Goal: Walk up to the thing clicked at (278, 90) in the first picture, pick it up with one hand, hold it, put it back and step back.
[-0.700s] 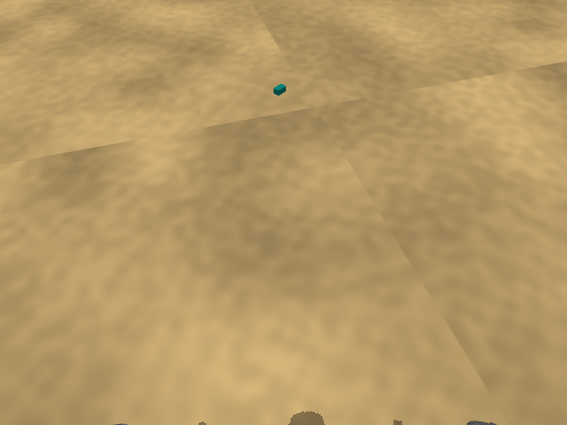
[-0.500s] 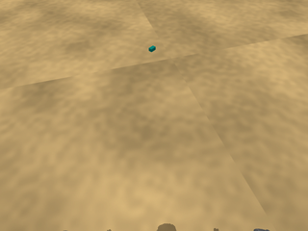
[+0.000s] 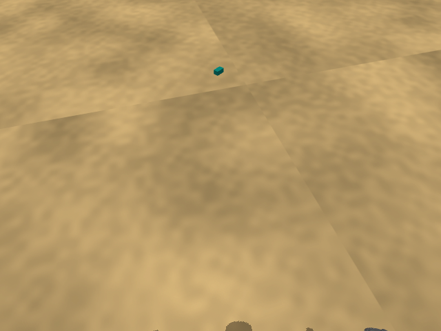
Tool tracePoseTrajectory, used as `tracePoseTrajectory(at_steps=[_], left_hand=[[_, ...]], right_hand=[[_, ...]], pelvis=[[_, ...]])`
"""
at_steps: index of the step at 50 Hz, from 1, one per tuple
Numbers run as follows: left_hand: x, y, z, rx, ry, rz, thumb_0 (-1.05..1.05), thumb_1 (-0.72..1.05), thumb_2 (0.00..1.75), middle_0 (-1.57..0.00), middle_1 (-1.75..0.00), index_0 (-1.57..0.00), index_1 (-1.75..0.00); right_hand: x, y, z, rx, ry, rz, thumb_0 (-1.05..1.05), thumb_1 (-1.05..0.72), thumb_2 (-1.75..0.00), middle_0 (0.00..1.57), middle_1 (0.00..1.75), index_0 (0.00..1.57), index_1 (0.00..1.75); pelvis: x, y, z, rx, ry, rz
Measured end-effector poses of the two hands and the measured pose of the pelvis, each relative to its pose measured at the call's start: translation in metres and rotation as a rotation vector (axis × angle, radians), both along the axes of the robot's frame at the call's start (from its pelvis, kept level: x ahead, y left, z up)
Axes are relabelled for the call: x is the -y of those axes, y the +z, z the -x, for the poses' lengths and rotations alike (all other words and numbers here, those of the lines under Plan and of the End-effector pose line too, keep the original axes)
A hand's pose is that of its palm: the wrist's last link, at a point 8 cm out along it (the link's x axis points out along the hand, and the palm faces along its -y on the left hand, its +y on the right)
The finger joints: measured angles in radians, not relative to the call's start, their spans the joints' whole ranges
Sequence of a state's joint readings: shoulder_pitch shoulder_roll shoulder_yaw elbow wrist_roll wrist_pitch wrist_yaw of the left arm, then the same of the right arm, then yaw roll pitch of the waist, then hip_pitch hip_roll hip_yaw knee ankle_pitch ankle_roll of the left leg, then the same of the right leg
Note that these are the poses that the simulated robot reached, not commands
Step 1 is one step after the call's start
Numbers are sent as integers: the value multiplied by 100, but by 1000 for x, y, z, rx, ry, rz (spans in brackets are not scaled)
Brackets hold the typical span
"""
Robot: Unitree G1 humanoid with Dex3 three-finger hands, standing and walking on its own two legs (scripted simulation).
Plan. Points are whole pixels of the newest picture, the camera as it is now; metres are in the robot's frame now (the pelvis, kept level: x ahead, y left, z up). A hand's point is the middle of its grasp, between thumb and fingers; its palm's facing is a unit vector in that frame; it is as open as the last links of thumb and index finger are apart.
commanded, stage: stand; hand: left
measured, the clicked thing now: (218, 71) +2.11 +0.04 -0.76
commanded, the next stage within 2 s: walk up in 0.42 s
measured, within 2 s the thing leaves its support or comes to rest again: neither
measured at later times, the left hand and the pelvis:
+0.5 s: hand out of the picture +0.08 +0.26 -0.15, palm faces +0.05 -0.95 -0.32, open 7.4 cm; pelvis +0.00 +0.00 +0.00, yaw +4 degrees
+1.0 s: hand (62, 314) +0.17 +0.36 -0.16, palm faces +0.32 -0.91 -0.25, open 7.4 cm; pelvis +0.17 +0.06 -0.01, yaw +20 degrees
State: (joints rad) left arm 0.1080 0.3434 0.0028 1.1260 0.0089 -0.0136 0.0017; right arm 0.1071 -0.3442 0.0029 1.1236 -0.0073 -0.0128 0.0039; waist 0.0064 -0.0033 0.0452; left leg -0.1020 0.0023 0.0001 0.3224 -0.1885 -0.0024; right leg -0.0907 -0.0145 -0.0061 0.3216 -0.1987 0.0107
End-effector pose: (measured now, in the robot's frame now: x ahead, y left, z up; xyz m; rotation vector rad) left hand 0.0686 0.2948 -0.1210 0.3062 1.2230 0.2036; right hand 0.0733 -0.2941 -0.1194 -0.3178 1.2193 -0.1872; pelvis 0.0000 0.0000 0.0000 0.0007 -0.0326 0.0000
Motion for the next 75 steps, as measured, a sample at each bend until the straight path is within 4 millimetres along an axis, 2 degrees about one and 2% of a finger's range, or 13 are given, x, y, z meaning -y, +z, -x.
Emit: tracePoseTrajectory(at_steps=[22,25,28,31,35,39,47,53,57,61,64,70,75], left_hand=[[-3,0,4,-4,12,7,1,91,89,-21,-30,-20,-30],[-13,2,-3,75,35,20,1,91,89,-21,-30,-20,-30],[-32,4,-4,162,113,20,1,90,89,-21,-30,-20,-31],[-55,3,4,187,184,10,1,90,89,-21,-30,-20,-31],[-92,-13,13,148,253,1,1,90,89,-21,-30,-20,-31],[-120,-33,-3,95,270,-16,1,91,90,-20,-30,-20,-30],[-109,-10,-60,143,290,70,1,91,90,-20,-30,-19,-30],[-102,-3,-93,103,346,54,1,91,90,-20,-30,-20,-30],[-95,-3,-133,82,382,18,1,91,90,-20,-30,-20,-30],[-83,-6,-200,119,399,-33,1,91,90,-20,-30,-19,-30],[-63,1,-247,183,408,-56,1,91,90,-20,-30,-19,-30],[-26,26,-282,155,495,-51,1,91,89,-21,-30,-20,-30],[-15,20,-299,66,547,-46,1,90,89,-21,-30,-20,-31]], right_hand=[[0,0,1,-1,2,-5,1,-90,-89,21,30,20,30],[7,4,-2,-7,53,8,1,-90,-89,21,30,20,30],[16,13,-18,-51,132,61,1,-90,-89,21,30,20,30],[19,28,-53,-44,192,111,1,-90,-89,21,30,20,30],[9,47,-116,66,256,178,1,-90,-89,21,30,20,30],[2,51,-157,202,237,249,1,-90,-89,21,30,20,30],[-34,51,-204,117,299,186,1,-90,-89,21,30,20,30],[-48,40,-270,73,374,129,1,-90,-89,21,30,21,30],[-41,27,-333,65,416,117,1,-89,-89,22,30,21,30],[-18,2,-409,48,460,134,1,-89,-89,22,30,21,30],[-10,-13,-471,31,488,151,1,-90,-89,21,30,21,30],[-47,10,-593,123,566,72,1,-90,-89,21,30,20,30],[-76,19,-683,190,631,39,1,-90,-89,21,30,20,30]], pelvis=[[0,0,-1,-5,10,2],[1,-4,-5,-22,66,14],[-1,-8,-13,-29,136,5],[-12,-9,-27,-18,176,9],[-32,-20,-54,8,224,18],[-51,-38,-80,32,241,-22],[-60,-11,-142,23,313,-22],[-53,-8,-209,-2,371,-23],[-41,-16,-264,-27,397,-42],[-24,-35,-325,-46,421,-50],[-13,-39,-363,-31,454,-3],[-11,-9,-439,-35,482,-41],[-13,-9,-501,-21,508,-8]])
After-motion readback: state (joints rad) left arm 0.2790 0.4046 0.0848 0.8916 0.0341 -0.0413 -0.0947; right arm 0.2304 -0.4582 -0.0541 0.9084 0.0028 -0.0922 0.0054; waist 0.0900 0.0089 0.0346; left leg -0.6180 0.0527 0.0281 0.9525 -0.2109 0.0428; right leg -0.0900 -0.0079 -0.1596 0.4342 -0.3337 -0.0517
